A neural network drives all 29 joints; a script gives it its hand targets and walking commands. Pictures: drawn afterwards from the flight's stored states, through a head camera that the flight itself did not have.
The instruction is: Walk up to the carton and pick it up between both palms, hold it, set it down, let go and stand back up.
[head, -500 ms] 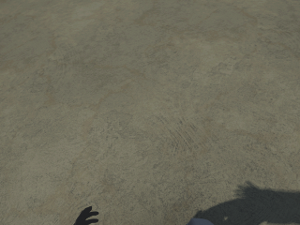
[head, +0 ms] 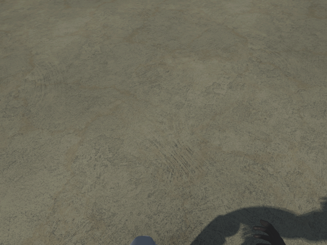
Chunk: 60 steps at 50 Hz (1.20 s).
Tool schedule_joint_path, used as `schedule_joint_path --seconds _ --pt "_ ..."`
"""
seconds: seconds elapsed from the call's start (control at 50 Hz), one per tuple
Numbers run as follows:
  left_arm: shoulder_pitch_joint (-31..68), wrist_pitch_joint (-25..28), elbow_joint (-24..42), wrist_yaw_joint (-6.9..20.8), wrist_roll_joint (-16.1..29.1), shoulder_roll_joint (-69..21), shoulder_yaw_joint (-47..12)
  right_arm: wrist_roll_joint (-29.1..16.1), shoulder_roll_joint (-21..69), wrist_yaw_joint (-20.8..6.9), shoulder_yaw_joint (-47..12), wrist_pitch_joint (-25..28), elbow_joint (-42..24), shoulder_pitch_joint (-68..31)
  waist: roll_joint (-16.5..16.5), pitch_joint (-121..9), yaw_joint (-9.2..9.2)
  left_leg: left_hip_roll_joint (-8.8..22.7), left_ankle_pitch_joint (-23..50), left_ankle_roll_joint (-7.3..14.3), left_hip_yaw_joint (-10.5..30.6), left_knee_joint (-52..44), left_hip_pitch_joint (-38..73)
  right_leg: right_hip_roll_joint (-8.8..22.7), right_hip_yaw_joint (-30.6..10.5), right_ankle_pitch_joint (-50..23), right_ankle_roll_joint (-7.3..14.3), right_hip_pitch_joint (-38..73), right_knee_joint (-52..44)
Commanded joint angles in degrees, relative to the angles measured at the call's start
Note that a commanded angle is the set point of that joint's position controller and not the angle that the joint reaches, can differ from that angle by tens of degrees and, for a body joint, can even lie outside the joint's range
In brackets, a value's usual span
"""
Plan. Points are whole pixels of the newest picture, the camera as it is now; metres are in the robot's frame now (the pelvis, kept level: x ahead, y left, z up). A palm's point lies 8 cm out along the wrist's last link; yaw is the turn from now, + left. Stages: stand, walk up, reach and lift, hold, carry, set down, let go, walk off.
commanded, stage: walk up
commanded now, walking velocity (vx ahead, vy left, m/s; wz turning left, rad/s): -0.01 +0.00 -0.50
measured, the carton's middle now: out of the picture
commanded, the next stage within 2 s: none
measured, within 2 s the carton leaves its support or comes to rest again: neither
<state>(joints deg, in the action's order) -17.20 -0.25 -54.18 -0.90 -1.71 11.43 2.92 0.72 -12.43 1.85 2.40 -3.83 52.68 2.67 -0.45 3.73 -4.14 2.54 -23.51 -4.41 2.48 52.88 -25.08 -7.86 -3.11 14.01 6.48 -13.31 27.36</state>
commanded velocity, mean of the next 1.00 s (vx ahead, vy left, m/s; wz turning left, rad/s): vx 0.00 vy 0.00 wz -0.50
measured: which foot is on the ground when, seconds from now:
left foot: up 0.00-0.18, down 0.20-0.64, up 0.66-1.00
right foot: down 0.00-0.22, up 0.24-0.60, down 0.62-1.00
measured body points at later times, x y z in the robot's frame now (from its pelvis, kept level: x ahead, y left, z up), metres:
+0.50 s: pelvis -0.02 +0.06 +0.00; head +0.01 +0.09 +0.45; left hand +0.14 +0.30 -0.15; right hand -0.03 -0.20 -0.12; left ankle +0.01 +0.17 -0.74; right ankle -0.08 -0.08 -0.68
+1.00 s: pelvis -0.05 +0.04 +0.00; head -0.02 +0.02 +0.45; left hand +0.14 +0.23 -0.14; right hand -0.07 -0.25 -0.14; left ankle +0.04 +0.17 -0.68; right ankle -0.07 -0.06 -0.74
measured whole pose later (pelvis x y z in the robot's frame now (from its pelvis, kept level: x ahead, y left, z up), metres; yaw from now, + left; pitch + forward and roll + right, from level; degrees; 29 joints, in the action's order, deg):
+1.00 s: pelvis -0.05 +0.04 +0.00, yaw -30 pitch -1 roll +0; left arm -11.9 -0.9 -50.9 0.0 -0.9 12.0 1.6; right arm 0.8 -14.5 0.4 4.7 -3.3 51.2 5.5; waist -1.1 5.8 -1.5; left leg 5.1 -23.0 -5.1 0.0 56.1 -26.9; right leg -3.0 -1.6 11.7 2.3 -16.1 28.4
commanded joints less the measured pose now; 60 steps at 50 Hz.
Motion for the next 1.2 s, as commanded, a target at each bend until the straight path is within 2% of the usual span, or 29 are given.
schedule_joint_path --seconds 0.0,0.08,0.14,0.16,0.18,0.2,0.22,0.24,0.28,0.34,0.4,0.44,0.48,0.54,0.6,0.62,0.64,0.66,0.68,0.72,0.74,0.82,0.96,1.04,1.1,1.12,1.14,1.16,1.18 --pt "-1.7 0.7 3.4 -0.3 -0.5 11.7 3.6 -0.7 -5.8 0.6 1.7 1.8 -4.6 -1.9 4.6 -6.0 1.26 0.7 -0.9 0.5 2.0 -4.3 -3.9 22.9 -25.8 -35.0 6.7 8.6 -6.3" --pt "-1.7 0.0 3.1 -0.4 0.0 13.3 4.1 -1.0 -6.2 0.9 2.0 2.4 -3.3 1.8 7.0 -9.1 1.96 -0.3 -1.5 0.4 2.4 -12.9 -2.1 21.9 -27.4 -38.6 5.1 15.1 -2.9" --pt "1.3 -0.4 3.6 -0.1 0.5 12.8 3.8 -1.8 -7.0 0.6 1.6 3.2 -2.5 4.0 7.4 -8.4 3.59 -2.1 7.6 0.9 -1.2 -26.7 15.6 15.1 -21.4 -29.6 1.0 1.9 -1.6" --pt "2.7 -0.3 3.2 -0.1 0.9 11.6 3.2 -1.4 -8.2 0.9 1.8 3.2 -2.1 5.9 5.6 -8.7 4.71 0.3 12.6 1.3 0.2 -31.2 22.2 13.0 -19.8 -24.9 -1.1 -3.2 0.1" --pt "3.6 -0.1 4.1 -0.1 1.5 9.3 2.6 -1.2 -10.3 0.9 2.4 3.6 -2.2 6.2 -1.9 -10.7 4.86 7.0 17.7 3.7 6.0 -33.5 29.1 7.5 -14.6 -11.8 -4.0 -10.6 5.4" --pt "2.4 -0.1 4.7 -0.3 1.7 7.6 2.7 0.0 -14.1 0.9 3.0 3.3 -2.8 6.2 -14.2 -10.8 3.71 20.0 25.3 8.6 17.6 -37.0 33.5 0.7 -4.8 14.1 -7.7 -20.0 17.5" --pt "2.3 -1.1 4.9 -0.8 0.8 7.1 2.7 0.1 -14.1 0.9 3.1 3.1 -1.9 5.7 -16.5 -8.8 3.94 26.7 26.4 14.0 17.7 -38.9 26.8 3.2 -2.0 21.8 -8.4 -20.3 28.7" --pt "2.3 -1.7 4.9 -0.6 -0.2 7.6 2.9 0.7 -13.5 0.8 3.5 3.1 -2.9 4.8 -15.2 -7.9 3.68 27.1 24.5 16.0 18.0 -39.4 20.8 6.0 -1.7 22.6 -9.5 -17.5 34.9" --pt "3.9 -2.5 3.7 0.4 -0.6 8.5 3.2 0.3 -7.5 0.5 1.3 3.5 -2.9 5.4 -6.1 -0.4 3.45 19.4 23.3 13.3 11.6 -39.3 13.5 7.6 -3.7 16.9 -10.1 -15.7 37.1" --pt "1.0 -3.0 2.8 1.8 -0.1 7.3 2.8 0.2 -8.2 1.1 1.2 4.0 -3.6 3.7 -5.2 -1.0 1.81 15.4 24.7 10.5 3.1 -37.1 16.7 6.4 -2.1 11.3 -10.9 -16.7 39.4" --pt "4.9 -3.6 4.5 2.6 1.0 6.9 1.7 0.2 -10.8 0.3 2.0 4.4 -3.6 4.6 -13.9 0.3 2.95 12.9 23.9 8.8 -2.9 -37.1 15.8 6.9 1.9 9.9 -11.4 -15.4 32.4" --pt "7.6 -3.8 6.7 3.1 1.2 6.6 0.9 0.7 -11.1 -0.1 2.0 4.4 -2.8 7.2 -17.2 1.8 4.78 13.7 25.1 10.4 -3.4 -35.9 14.6 9.5 3.5 11.5 -12.4 -14.1 27.0" --pt "9.3 -3.5 7.8 3.3 1.3 6.4 0.4 1.3 -11.0 -0.3 1.5 4.6 -2.3 9.8 -13.3 0.3 6.13 16.1 29.0 11.1 -4.7 -34.0 16.3 10.2 5.4 12.3 -11.9 -12.1 20.6" --pt "9.5 -3.0 9.3 3.3 1.8 7.8 0.3 2.4 -13.8 -1.1 2.4 4.4 -1.4 13.0 -15.5 -3.6 6.39 15.8 33.3 11.6 -4.7 -28.7 18.7 9.1 8.4 13.9 -10.6 -7.1 11.1" --pt "1.8 -0.8 6.9 2.1 2.2 10.4 1.3 2.2 -14.0 -1.9 3.2 3.8 -1.5 11.3 -4.8 -8.1 1.73 13.5 20.6 7.4 -10.1 -17.0 10.2 9.9 7.0 -4.1 -8.1 10.1 -6.6" --pt "-0.2 0.3 6.4 1.6 1.8 17.1 2.2 1.6 -9.0 -2.3 1.9 3.8 -3.8 11.4 12.1 -10.6 1.22 7.7 3.3 3.4 -14.1 -3.5 -1.4 21.5 -8.2 -13.3 -4.4 18.6 -10.3" --pt "-0.8 0.9 6.2 1.0 1.8 20.0 2.5 1.2 -5.8 -2.0 1.5 3.0 -4.7 9.1 20.8 -9.2 0.63 2.8 -14.5 0.3 -12.7 3.3 -11.7 33.5 -23.5 -34.5 0.8 19.8 -9.9" --pt "-4.6 0.6 4.3 0.6 1.4 20.2 4.1 0.1 -7.7 -1.1 1.5 2.4 -6.5 4.3 22.6 -9.5 -3.44 4.0 -16.3 0.5 -5.9 7.4 -7.5 35.1 -25.6 -32.4 6.6 12.5 -10.7" --pt "-1.6 0.6 4.8 0.3 1.7 16.3 3.5 0.1 -10.0 -0.9 1.5 2.2 -7.1 3.1 21.4 -7.2 -1.97 5.2 -12.3 0.0 -3.9 9.4 -6.5 31.8 -23.1 -29.9 6.9 10.2 -10.7" --pt "4.9 0.1 7.1 -0.1 1.6 14.0 1.9 0.6 -9.8 -2.0 2.0 2.3 -4.3 6.5 11.2 -5.9 1.83 5.2 -7.0 0.9 -3.0 10.0 -9.2 25.9 -12.4 -26.8 3.8 11.6 -8.0" --pt "6.7 -0.2 8.1 -0.4 1.8 12.5 1.5 0.2 -9.0 -2.3 2.5 2.5 -3.1 8.7 11.6 -6.3 3.5 5.3 -3.0 1.2 -3.3 9.0 -9.9 23.0 -8.3 -26.6 2.0 12.7 -6.7" --pt "2.2 0.4 6.6 0.3 1.7 11.7 1.7 0.5 -6.4 -1.9 2.9 2.5 -5.0 4.2 8.5 -7.6 0.74 3.7 1.8 -0.2 -4.3 9.4 -8.1 22.3 -11.0 -31.6 3.9 11.0 -7.5" --pt "4.1 0.2 6.1 0.4 0.3 13.5 2.8 0.1 -6.2 -0.9 3.2 1.4 -6.1 2.5 10.1 -4.4 1.61 2.5 -0.4 -0.8 -1.9 1.6 -5.2 23.0 -18.5 -11.3 6.0 2.3 -10.6" --pt "3.9 0.2 7.3 0.7 0.1 13.3 3.0 -0.6 -4.3 -0.5 3.1 2.1 -5.7 3.9 8.1 -7.8 2.27 1.0 -2.4 0.2 -1.2 -6.5 -0.1 23.6 -22.6 -15.0 5.9 2.6 -8.1" --pt "6.0 -0.2 6.8 0.8 0.3 13.0 3.1 -1.3 -4.3 -0.1 2.8 3.6 -4.1 9.1 10.5 -11.0 5.57 -1.1 4.0 1.6 -1.9 -22.7 12.3 20.1 -20.3 -22.6 2.2 1.3 -2.5" --pt "5.2 -0.3 7.8 0.8 0.6 11.2 3.0 -1.3 -5.7 0.1 3.3 4.2 -4.3 9.7 7.4 -11.4 5.83 -0.3 10.8 2.0 -0.8 -30.4 19.3 16.9 -18.4 -19.9 -0.4 -3.2 0.1" --pt "4.0 -0.3 7.6 0.7 1.0 10.4 2.6 -0.5 -9.2 0.3 3.7 4.6 -3.5 12.3 0.3 -13.8 6.72 8.1 9.9 3.9 6.3 -36.4 27.5 11.5 -13.0 -6.8 -4.5 -10.4 6.6" --pt "2.0 -0.6 7.6 0.2 1.8 6.6 1.5 -0.1 -13.3 0.3 4.6 4.5 -5.1 9.5 -16.8 -10.5 4.62 22.2 15.5 8.0 17.9 -37.8 30.1 2.6 -2.9 18.2 -8.3 -23.0 19.6" --pt "3.6 -1.2 8.8 -0.6 0.2 7.1 1.8 0.6 -15.1 0.3 5.2 3.8 -4.7 8.6 -18.0 -10.2 4.83 28.8 14.8 14.6 20.1 -39.0 22.7 6.2 0.4 23.5 -9.5 -24.3 30.6"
